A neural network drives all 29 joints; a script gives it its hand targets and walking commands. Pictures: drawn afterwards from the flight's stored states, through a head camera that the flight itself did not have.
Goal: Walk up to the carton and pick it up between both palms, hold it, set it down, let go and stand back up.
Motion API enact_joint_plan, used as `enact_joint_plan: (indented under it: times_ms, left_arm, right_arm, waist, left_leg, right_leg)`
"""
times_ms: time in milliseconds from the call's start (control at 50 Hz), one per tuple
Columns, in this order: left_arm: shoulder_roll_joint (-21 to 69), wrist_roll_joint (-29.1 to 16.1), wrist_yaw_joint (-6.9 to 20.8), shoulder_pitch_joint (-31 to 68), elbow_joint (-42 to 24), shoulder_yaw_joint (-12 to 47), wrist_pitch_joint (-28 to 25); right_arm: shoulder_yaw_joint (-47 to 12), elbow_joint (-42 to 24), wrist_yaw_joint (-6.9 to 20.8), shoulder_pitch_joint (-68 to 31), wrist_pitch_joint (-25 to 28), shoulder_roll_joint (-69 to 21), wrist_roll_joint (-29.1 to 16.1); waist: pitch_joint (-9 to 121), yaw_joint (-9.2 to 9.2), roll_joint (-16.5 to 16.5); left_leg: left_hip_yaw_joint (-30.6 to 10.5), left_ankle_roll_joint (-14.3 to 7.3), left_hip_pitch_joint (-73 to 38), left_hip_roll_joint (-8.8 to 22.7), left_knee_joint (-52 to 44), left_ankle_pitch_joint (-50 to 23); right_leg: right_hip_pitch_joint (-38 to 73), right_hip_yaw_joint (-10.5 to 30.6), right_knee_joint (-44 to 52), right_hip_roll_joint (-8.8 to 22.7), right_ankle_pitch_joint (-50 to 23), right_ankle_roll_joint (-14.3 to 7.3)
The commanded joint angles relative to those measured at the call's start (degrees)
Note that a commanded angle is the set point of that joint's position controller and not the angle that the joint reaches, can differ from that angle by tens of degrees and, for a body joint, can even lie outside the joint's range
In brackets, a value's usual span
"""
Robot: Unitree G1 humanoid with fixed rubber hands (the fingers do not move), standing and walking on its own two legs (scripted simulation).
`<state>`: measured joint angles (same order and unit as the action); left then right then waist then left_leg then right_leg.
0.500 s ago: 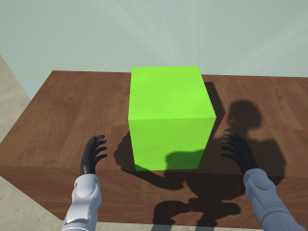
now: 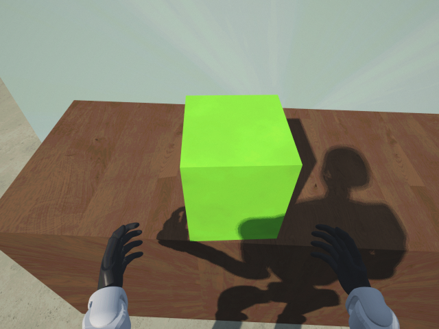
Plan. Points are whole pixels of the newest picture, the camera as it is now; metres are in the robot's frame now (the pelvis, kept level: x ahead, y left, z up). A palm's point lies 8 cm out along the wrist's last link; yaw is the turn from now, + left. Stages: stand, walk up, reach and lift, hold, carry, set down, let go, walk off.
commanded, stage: set down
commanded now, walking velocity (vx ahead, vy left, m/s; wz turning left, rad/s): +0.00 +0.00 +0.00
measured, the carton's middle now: (232, 169) +0.45 +0.01 +0.03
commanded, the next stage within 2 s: let go in 2.00 s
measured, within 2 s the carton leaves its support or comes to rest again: neither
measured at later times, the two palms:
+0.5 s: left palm (107, 285) +0.21 +0.22 -0.01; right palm (349, 284) +0.23 -0.20 -0.01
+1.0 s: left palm (103, 301) +0.19 +0.23 -0.04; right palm (344, 297) +0.21 -0.19 -0.03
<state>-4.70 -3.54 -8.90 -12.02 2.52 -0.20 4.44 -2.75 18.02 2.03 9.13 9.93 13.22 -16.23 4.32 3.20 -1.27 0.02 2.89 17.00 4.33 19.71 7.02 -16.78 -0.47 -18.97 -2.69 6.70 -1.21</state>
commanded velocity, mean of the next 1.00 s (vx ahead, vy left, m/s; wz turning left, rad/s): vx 0.00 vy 0.00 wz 0.00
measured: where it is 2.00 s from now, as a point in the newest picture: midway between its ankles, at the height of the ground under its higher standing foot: outside the picture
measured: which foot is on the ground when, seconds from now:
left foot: down 0.00-1.00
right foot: down 0.00-1.00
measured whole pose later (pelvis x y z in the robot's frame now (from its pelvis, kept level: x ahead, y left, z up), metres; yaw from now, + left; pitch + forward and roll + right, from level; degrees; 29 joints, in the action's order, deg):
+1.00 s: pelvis +0.03 +0.01 +0.00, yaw -1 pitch +4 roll +0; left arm -10.5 -3.8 -4.1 -17.9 12.6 0.8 3.3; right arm -2.7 19.6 1.2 17.7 10.8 11.1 -11.6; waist 3.3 3.2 -1.5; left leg 1.1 2.9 14.6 3.5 19.7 9.6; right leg -14.6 0.5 -19.0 -1.9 9.0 -1.2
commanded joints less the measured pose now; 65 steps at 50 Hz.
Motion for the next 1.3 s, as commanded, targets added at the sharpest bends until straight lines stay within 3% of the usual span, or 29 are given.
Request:
enact_joint_plan:
  times_ms: [0,20,100,120,160,180,200,220,240,360,400,460,540,580,660,700,720,780,820,900,920,940,960,980,1120,1180,1200,1240,1280]
  left_arm:
    - [-4.5,-2.7,0.0,5.6,-12.1,3.5,-1.2]
    - [-5.1,-2.6,-0.1,5.6,-14.6,3.4,-1.3]
    - [-5.0,-2.6,1.0,3.3,-8.9,3.7,-0.5]
    - [-5.2,-2.6,0.5,3.3,-11.6,3.0,-0.7]
    - [-5.4,-2.4,1.0,2.2,-9.7,3.4,-0.3]
    - [-5.8,-2.7,0.9,2.2,-10.6,3.0,-0.8]
    - [-5.4,-2.0,1.6,-0.9,-8.5,3.2,-0.6]
    - [-5.4,-2.1,1.4,-0.7,-11.9,3.5,-1.5]
    - [-4.9,-1.2,1.7,-2.3,-9.3,3.1,-1.3]
    - [-7.1,-0.5,2.9,-6.6,-9.1,1.3,-4.1]
    - [-6.7,0.6,3.3,-8.5,-7.4,1.0,-4.7]
    - [-7.3,0.9,3.3,-8.8,-7.6,0.3,-5.8]
    - [-7.2,0.8,4.4,-10.4,-3.6,0.7,-5.9]
    - [-7.1,2.0,4.5,-9.0,-2.8,-0.3,-5.4]
    - [-9.7,0.9,5.5,-6.8,0.4,-1.3,-5.1]
    - [-10.8,1.2,5.0,-5.3,-1.3,-2.0,-5.7]
    - [-10.8,1.5,5.5,-5.2,2.5,-1.9,-4.9]
    - [-10.6,0.3,6.0,-4.9,2.6,-1.8,-4.5]
    - [-10.3,0.6,5.6,-3.4,1.7,-1.1,-3.7]
    - [-11.3,-0.7,6.1,-2.2,4.9,-0.2,-2.8]
    - [-11.6,-0.2,5.4,-2.1,2.9,-1.5,-3.2]
    - [-11.2,0.3,6.0,-1.4,5.8,-0.5,-2.3]
    - [-11.7,0.1,5.5,-0.9,3.9,-0.9,-2.5]
    - [-12.1,1.0,6.2,-1.7,7.4,-1.2,-1.7]
    - [-12.6,2.0,7.4,-1.2,10.5,-2.5,-0.4]
    - [-12.8,1.8,7.9,-2.2,11.0,-2.7,-0.7]
    - [-14.1,1.3,7.6,-2.1,7.7,-3.5,-1.6]
    - [-12.9,2.5,8.3,-1.8,11.2,-3.0,-1.1]
    - [-13.7,2.6,8.3,-2.0,11.0,-3.6,-1.4]
  right_arm:
    - [4.1,-18.7,-0.5,-2.4,0.1,5.1,2.1]
    - [4.4,-18.6,-0.7,-1.4,0.2,5.0,2.1]
    - [5.4,-18.6,-0.6,-0.7,0.0,5.8,3.9]
    - [4.5,-18.6,-0.3,0.0,0.0,4.9,3.1]
    - [4.6,-17.0,-0.6,1.5,-0.3,5.5,4.0]
    - [5.1,-17.1,-0.4,0.7,0.2,5.9,3.6]
    - [4.7,-16.3,-0.6,3.7,0.3,6.1,3.9]
    - [5.1,-16.9,-0.2,2.8,1.0,6.7,3.5]
    - [4.7,-14.0,0.2,4.0,1.0,6.4,3.5]
    - [3.4,-14.7,0.1,6.9,4.5,6.5,3.7]
    - [2.6,-10.3,0.2,9.4,4.8,7.0,3.4]
    - [2.3,-10.0,0.3,8.6,6.1,6.6,3.8]
    - [2.0,-5.0,0.7,11.3,5.9,6.9,3.8]
    - [1.6,-2.7,0.7,10.2,5.5,6.5,4.7]
    - [1.8,-1.5,-0.3,9.4,4.3,4.6,6.8]
    - [2.0,-1.1,-0.5,9.6,4.4,4.0,6.8]
    - [2.5,1.7,-1.0,8.4,3.7,4.1,8.2]
    - [3.5,1.4,-1.0,7.9,3.2,4.6,8.5]
    - [4.2,1.5,-0.9,6.9,2.5,4.2,9.1]
    - [4.9,2.4,-1.6,5.4,2.0,3.2,11.1]
    - [4.7,1.7,-1.4,5.5,2.0,4.2,10.7]
    - [4.5,3.2,-1.4,4.8,1.6,3.2,11.4]
    - [4.5,0.8,-1.3,4.4,2.2,3.2,10.8]
    - [4.1,4.0,-1.8,6.0,1.5,2.8,11.4]
    - [4.0,7.5,-3.0,5.4,1.4,2.1,12.8]
    - [4.1,7.2,-2.9,4.6,2.7,3.2,12.9]
    - [4.1,5.5,-2.9,5.1,3.3,3.0,12.3]
    - [3.1,10.7,-2.8,5.5,3.1,2.1,13.3]
    - [4.0,9.4,-2.7,4.5,4.0,3.2,13.0]
  waist:
    - [3.4,-2.22,-2.5]
    - [4.4,-2.56,-1.0]
    - [4.6,-3.31,-3.8]
    - [4.1,-2.42,-2.6]
    - [2.6,-3.0,-3.3]
    - [5.4,-2.01,-3.1]
    - [4.8,-2.76,-3.8]
    - [6.3,-2.43,-1.7]
    - [5.8,-2.68,-1.7]
    - [8.0,-2.5,-2.9]
    - [6.3,-2.86,-2.5]
    - [5.9,-2.1,-1.1]
    - [5.3,-3.9,-1.7]
    - [3.8,-3.41,0.3]
    - [1.1,-3.5,-2.2]
    - [1.6,-3.32,0.5]
    - [-0.7,-3.44,-0.1]
    - [-1.0,-3.45,-1.0]
    - [-0.6,-3.36,2.0]
    - [-1.3,-4.38,-1.2]
    - [-0.3,-2.74,0.5]
    - [-1.5,-3.92,0.9]
    - [0.0,-2.94,0.9]
    - [-1.8,-3.57,1.2]
    - [-1.4,-4.06,1.6]
    - [0.0,-3.96,-0.1]
    - [2.3,-3.18,0.8]
    - [-0.5,-4.26,1.5]
    - [1.0,-3.34,1.3]
  left_leg:
    - [3.5,-2.9,-15.6,-5.0,-4.1,4.0]
    - [3.5,-2.5,-16.7,-5.0,-3.8,2.5]
    - [3.4,-3.1,-16.7,-5.0,-3.4,2.7]
    - [3.7,-2.9,-16.4,-5.1,-3.9,2.2]
    - [3.7,-2.7,-17.1,-5.3,-3.4,1.3]
    - [3.8,-2.6,-16.8,-5.3,-3.0,-0.9]
    - [4.1,-2.6,-18.6,-5.4,-2.4,-2.9]
    - [3.3,-2.1,-18.2,-5.2,-2.2,-5.0]
    - [3.4,-2.1,-18.7,-5.4,-2.1,-5.6]
    - [3.4,-1.9,-17.3,-6.4,-0.4,-13.5]
    - [3.4,-1.3,-17.6,-6.6,-0.2,-15.0]
    - [3.3,-1.3,-16.9,-6.6,-0.6,-15.4]
    - [3.1,-1.1,-18.8,-6.5,-0.2,-16.1]
    - [3.3,-1.0,-19.4,-6.4,-0.9,-13.9]
    - [3.9,-2.3,-16.4,-6.3,-1.5,-9.3]
    - [4.2,-2.3,-15.6,-6.4,-1.8,-8.2]
    - [4.1,-2.1,-14.8,-6.3,-1.9,-6.5]
    - [4.0,-2.5,-17.3,-5.5,-2.3,-6.5]
    - [4.1,-1.9,-17.3,-5.3,-2.3,-4.3]
    - [3.9,-2.7,-16.4,-5.1,-2.1,-2.5]
    - [4.0,-2.2,-16.6,-4.9,-2.6,-3.6]
    - [4.5,-2.3,-16.5,-5.3,-2.3,-1.3]
    - [4.5,-2.6,-15.7,-5.3,-2.3,-1.9]
    - [4.8,-2.6,-16.4,-5.7,-2.1,-0.5]
    - [4.6,-2.3,-16.0,-5.9,-1.2,-3.8]
    - [4.9,-2.2,-16.8,-6.1,-0.5,-5.5]
    - [4.8,-2.2,-16.0,-5.8,-0.1,-7.3]
    - [4.6,-1.9,-16.1,-6.1,-0.2,-7.0]
    - [4.5,-1.9,-16.7,-5.8,-0.1,-7.0]
  right_leg:
    - [6.9,1.5,5.2,2.3,13.5,0.6]
    - [7.3,1.5,5.0,2.2,11.7,0.4]
    - [7.2,1.4,5.5,2.4,11.1,0.7]
    - [7.8,1.5,5.1,2.3,11.8,0.6]
    - [7.2,1.3,5.3,2.3,10.6,0.7]
    - [8.7,1.3,4.6,2.2,8.4,0.8]
    - [8.8,1.4,4.7,2.1,5.3,0.9]
    - [9.2,1.2,4.1,1.8,3.8,0.4]
    - [8.9,1.1,4.4,1.7,3.1,0.4]
    - [13.9,1.8,2.6,1.5,-10.8,0.8]
    - [14.6,1.8,2.5,1.2,-13.3,0.7]
    - [14.0,1.8,2.8,1.3,-12.7,0.6]
    - [14.1,1.8,3.1,1.2,-15.1,0.6]
    - [13.2,1.9,3.9,1.4,-10.0,0.3]
    - [12.2,2.5,4.2,2.5,-7.5,0.9]
    - [13.1,2.7,4.0,2.8,-6.0,0.6]
    - [12.5,3.0,4.1,3.2,-4.6,0.7]
    - [9.4,2.3,5.3,2.7,-0.7,0.6]
    - [8.7,1.7,5.4,2.8,3.7,0.1]
    - [7.6,1.5,5.6,3.1,5.1,0.4]
    - [8.6,1.1,5.1,2.6,5.0,0.1]
    - [7.5,1.1,5.6,3.2,7.1,0.3]
    - [8.6,1.5,5.2,3.4,5.6,0.3]
    - [8.3,1.8,5.6,3.8,6.7,0.5]
    - [10.6,1.9,4.5,4.0,0.5,0.9]
    - [11.4,1.4,3.7,3.4,-4.1,1.4]
    - [12.7,1.4,2.9,3.5,-6.1,1.3]
    - [12.5,1.1,3.3,3.3,-5.9,1.4]
    - [12.5,0.9,3.0,3.0,-5.8,1.1]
